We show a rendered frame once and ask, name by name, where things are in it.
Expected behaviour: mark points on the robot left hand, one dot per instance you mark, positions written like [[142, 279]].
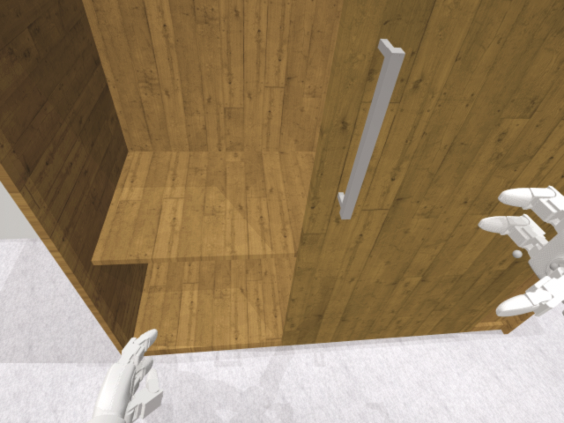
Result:
[[122, 381]]

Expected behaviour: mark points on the wardrobe door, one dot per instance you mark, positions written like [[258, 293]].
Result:
[[530, 281], [477, 109]]

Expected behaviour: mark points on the handle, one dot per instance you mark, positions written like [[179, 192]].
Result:
[[393, 59]]

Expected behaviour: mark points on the robot right hand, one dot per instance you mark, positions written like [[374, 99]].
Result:
[[548, 204]]

